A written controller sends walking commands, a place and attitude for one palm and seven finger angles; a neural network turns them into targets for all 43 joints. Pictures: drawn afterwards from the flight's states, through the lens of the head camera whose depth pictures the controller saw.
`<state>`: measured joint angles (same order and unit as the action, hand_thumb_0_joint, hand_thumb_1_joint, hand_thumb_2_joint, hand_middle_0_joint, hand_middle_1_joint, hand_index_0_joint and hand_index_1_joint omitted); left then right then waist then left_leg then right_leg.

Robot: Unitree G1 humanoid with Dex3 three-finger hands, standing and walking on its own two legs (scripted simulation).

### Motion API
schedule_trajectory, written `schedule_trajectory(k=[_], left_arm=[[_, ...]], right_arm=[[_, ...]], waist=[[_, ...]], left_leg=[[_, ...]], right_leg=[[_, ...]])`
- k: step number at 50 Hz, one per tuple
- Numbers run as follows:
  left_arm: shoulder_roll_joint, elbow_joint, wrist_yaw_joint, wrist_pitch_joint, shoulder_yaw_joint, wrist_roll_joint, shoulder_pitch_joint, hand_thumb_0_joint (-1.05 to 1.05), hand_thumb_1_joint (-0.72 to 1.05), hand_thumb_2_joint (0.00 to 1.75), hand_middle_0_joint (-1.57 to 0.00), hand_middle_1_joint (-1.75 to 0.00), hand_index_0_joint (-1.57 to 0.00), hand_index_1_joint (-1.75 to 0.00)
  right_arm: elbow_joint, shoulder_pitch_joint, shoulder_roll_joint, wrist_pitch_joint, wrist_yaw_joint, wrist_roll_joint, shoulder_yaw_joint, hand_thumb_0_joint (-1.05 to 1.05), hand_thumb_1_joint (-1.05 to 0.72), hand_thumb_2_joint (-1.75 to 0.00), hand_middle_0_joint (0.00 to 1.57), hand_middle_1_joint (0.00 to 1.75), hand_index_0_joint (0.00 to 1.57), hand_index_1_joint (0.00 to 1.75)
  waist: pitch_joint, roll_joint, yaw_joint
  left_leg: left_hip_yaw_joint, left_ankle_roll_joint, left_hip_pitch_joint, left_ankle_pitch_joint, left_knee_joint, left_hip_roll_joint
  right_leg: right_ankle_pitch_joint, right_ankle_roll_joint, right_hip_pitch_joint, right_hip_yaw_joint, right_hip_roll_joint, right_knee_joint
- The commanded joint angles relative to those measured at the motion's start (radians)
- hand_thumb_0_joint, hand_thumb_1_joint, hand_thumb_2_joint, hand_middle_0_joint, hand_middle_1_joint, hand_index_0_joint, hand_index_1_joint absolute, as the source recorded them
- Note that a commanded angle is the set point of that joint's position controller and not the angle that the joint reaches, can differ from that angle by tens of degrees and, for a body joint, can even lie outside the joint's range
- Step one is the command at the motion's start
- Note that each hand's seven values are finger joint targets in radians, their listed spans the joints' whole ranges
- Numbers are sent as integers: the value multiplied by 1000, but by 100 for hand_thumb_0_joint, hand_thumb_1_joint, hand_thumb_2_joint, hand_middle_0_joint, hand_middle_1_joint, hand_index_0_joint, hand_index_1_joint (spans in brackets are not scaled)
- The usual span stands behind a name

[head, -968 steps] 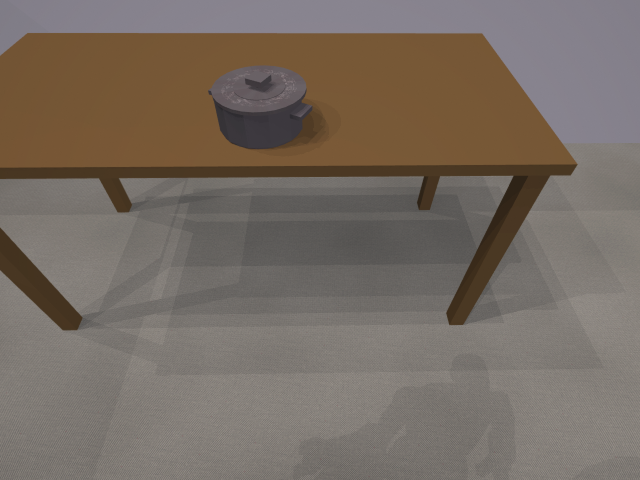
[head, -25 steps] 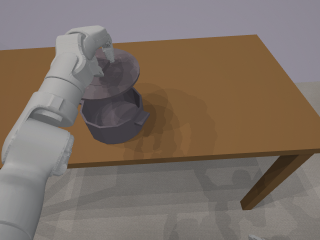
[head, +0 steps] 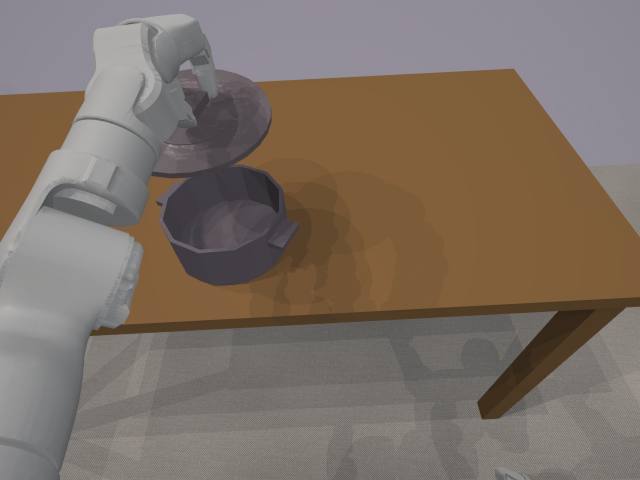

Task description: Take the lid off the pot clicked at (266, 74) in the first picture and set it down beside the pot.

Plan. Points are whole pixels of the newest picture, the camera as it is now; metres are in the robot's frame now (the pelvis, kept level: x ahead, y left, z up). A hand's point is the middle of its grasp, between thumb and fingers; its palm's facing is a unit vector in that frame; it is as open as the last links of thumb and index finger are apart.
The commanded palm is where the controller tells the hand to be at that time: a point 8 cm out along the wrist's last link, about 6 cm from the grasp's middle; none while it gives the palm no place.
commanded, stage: lift the lid straight up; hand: left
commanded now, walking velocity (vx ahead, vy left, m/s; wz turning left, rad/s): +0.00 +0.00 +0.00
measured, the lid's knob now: (186, 103) +0.52 +0.14 +0.22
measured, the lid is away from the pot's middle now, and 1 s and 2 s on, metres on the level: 0.01 0.11 0.22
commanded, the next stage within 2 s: move the lid sideways beside the pot in 0.02 s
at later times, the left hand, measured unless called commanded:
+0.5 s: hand (132, 101) +0.49 +0.19 +0.24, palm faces -0.24 -0.05 -0.97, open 7.6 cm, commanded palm +0.47 +0.19 +0.31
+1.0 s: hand (84, 107) +0.48 +0.24 +0.24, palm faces -0.25 -0.06 -0.97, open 7.6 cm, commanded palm +0.47 +0.25 +0.31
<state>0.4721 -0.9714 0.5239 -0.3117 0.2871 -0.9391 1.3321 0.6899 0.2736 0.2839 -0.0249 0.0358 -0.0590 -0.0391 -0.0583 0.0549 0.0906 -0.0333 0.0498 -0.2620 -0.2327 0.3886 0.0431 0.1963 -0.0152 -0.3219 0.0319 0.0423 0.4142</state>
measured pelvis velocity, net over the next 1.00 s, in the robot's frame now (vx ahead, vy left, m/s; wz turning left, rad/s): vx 0.00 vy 0.01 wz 0.00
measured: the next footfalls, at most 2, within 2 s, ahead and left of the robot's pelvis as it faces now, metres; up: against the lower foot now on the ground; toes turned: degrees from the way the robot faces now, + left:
none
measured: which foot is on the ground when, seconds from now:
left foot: down 0.00-1.00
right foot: down 0.00-1.00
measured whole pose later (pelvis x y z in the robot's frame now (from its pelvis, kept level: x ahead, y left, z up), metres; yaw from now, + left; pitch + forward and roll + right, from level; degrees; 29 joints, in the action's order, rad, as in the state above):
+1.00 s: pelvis +0.00 +0.01 +0.00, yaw +0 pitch +6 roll -1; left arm 0.68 -0.93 0.56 -0.18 0.20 -0.96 1.24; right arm 0.67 0.28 0.29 -0.10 0.04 -0.08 -0.04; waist -0.05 0.04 0.10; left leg -0.03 0.06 -0.28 -0.24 0.40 0.05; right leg 0.17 -0.03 -0.31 0.03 0.04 0.37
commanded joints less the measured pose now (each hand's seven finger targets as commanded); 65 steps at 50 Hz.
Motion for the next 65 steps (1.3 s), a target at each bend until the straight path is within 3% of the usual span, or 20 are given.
schedule_trajectory(k=[1, 6, 8, 10, 13, 17, 19, 22, 24, 27, 31, 37, 43, 45, 50, 52, 55, 57, 63, 65], left_arm=[[251, 226, -59, 11, -81, -31, 654, 0, 68, 87, -93, -108, -86, -105], [286, 193, -62, 11, -94, -37, 669, 0, 68, 87, -93, -108, -86, -105], [361, 303, -86, 61, -148, -56, 663, 0, 68, 87, -93, -108, -86, -105], [302, 225, -84, 59, -103, -62, 622, 0, 68, 87, -93, -108, -86, -105], [391, 224, -84, 55, -171, -51, 603, 0, 68, 87, -93, -108, -86, -105], [336, 252, -71, 62, -116, -42, 576, 0, 68, 87, -93, -108, -86, -105], [428, 256, -66, 65, -185, -54, 572, 0, 68, 87, -93, -108, -86, -105], [325, 298, -50, 73, -95, -28, 545, 0, 68, 87, -93, -108, -86, -105], [389, 304, -44, 73, -143, -40, 559, 0, 68, 87, -93, -108, -86, -105], [300, 308, -34, 74, -69, -11, 550, 0, 68, 87, -93, -108, -86, -105], [421, 332, -42, 95, -160, -29, 598, 0, 68, 87, -93, -108, -86, -105], [409, 236, -40, 97, -136, -30, 533, 0, 68, 87, -93, -108, -86, -105], [471, 307, -37, 127, -173, -44, 575, 0, 68, 87, -93, -108, -86, -105], [440, 270, -32, 133, -148, -44, 568, 0, 68, 87, -93, -108, -86, -105], [496, 230, -28, 145, -177, -49, 531, 0, 68, 87, -93, -108, -86, -105], [476, 282, -30, 152, -158, -30, 536, 0, 68, 87, -93, -108, -86, -105], [583, 284, -31, 168, -233, -53, 535, 0, 68, 87, -93, -108, -86, -105], [544, 244, -28, 168, -203, -35, 477, 0, 68, 87, -93, -108, -86, -105], [632, 287, -28, 191, -248, -53, 499, 0, 68, 87, -93, -108, -86, -105], [599, 254, -23, 194, -224, -51, 487, 0, 68, 87, -93, -108, -86, -105]], right_arm=[[-118, -18, 121, 47, 10, 0, 50, 0, -90, -90, 20, 30, 20, 30], [-111, -7, 126, 47, 15, -3, 48, 0, -90, -90, 20, 30, 20, 30], [-131, -8, 128, 44, 15, 3, 50, 0, -90, -90, 20, 30, 20, 30], [-123, -4, 119, 40, 18, -1, 50, 0, -90, -90, 20, 30, 20, 30], [-123, -1, 135, 28, 16, -2, 49, 0, -90, -90, 20, 30, 20, 30], [-138, -8, 136, 30, 15, -9, 56, 0, -90, -90, 20, 30, 20, 30], [-133, -6, 139, 21, 16, -4, 56, 0, -90, -90, 20, 30, 20, 30], [-149, -21, 136, 18, 13, -15, 61, 0, -90, -90, 20, 30, 20, 30], [-136, -16, 140, 8, 12, -13, 59, 0, -90, -90, 20, 30, 20, 30], [-134, -19, 144, 3, 9, -20, 63, 0, -90, -90, 20, 30, 20, 30], [-132, -13, 140, 3, 14, -14, 59, 0, -90, -90, 20, 30, 20, 30], [-124, -11, 155, -17, 11, -21, 59, 0, -90, -90, 20, 30, 20, 30], [-136, -8, 148, -26, 12, -14, 60, 0, -90, -90, 20, 30, 20, 30], [-130, -5, 146, -27, 15, -17, 59, 0, -90, -90, 20, 30, 20, 30], [-124, 1, 154, -39, 18, -22, 57, 0, -90, -90, 20, 30, 20, 30], [-133, -4, 164, -39, 15, -26, 64, 0, -90, -90, 20, 30, 20, 30], [-130, 4, 162, -43, 21, -21, 60, 0, -90, -90, 20, 30, 20, 30], [-132, 8, 169, -47, 20, -28, 63, 0, -90, -90, 20, 30, 20, 30], [-131, 7, 169, -57, 23, -27, 62, 0, -90, -90, 20, 30, 20, 30], [-127, 6, 163, -58, 29, -30, 61, 0, -90, -90, 20, 30, 20, 30]], waist=[[-439, -76, 6], [-408, -67, 7], [-489, -54, -8], [-433, -46, 4], [-439, -56, -8], [-439, -18, 4], [-461, -52, -7], [-443, -11, 10], [-436, -32, 6], [-397, 34, 25], [-457, 3, 7], [-376, 16, 13], [-455, 29, 7], [-423, 28, 14], [-390, -3, 11], [-402, 55, 14], [-439, 33, 1], [-404, 33, 10], [-423, 52, -2], [-399, 49, 6]], left_leg=[[56, 28, 189, 365, 3, 1], [54, 25, 162, 331, -11, 1], [59, 20, 198, 396, -1, -13], [54, 24, 187, 400, 1, -11], [51, 21, 158, 379, -8, -12], [53, 25, 197, 459, 9, -16], [49, 29, 184, 437, 9, -15], [58, 28, 222, 498, 22, -16], [57, 29, 219, 476, 19, -17], [69, 19, 257, 497, 26, -19], [72, 21, 253, 455, 20, -13], [69, 11, 205, 461, 15, -17], [79, 11, 242, 483, 23, -19], [78, 14, 238, 476, 21, -19], [68, 19, 196, 427, 12, -19], [75, 14, 229, 474, 19, -22], [70, 21, 213, 467, 20, -19], [71, 18, 202, 480, 21, -22], [65, 22, 198, 465, 24, -25], [66, 26, 206, 465, 26, -25]], right_leg=[[-367, 53, 173, -8, -39, 0], [-352, 54, 176, -8, -39, -7], [-368, 54, 209, -16, -37, -1], [-358, 57, 170, -10, -40, -6], [-366, 57, 203, -11, -36, -4], [-392, 56, 177, -11, -36, -14], [-400, 54, 212, -16, -37, -6], [-400, 54, 167, -9, -38, -16], [-388, 52, 167, -9, -42, -14], [-342, 56, 91, 4, -45, -27], [-333, 57, 144, 2, -47, -17], [-334, 64, 123, 8, -45, -29], [-323, 60, 138, 5, -48, -24], [-308, 60, 116, 12, -51, -29], [-300, 60, 132, 13, -50, -34], [-304, 64, 114, 11, -48, -40], [-323, 61, 161, 6, -50, -31], [-328, 63, 146, 10, -49, -41], [-324, 60, 168, 2, -49, -38], [-307, 60, 140, 9, -52, -43]])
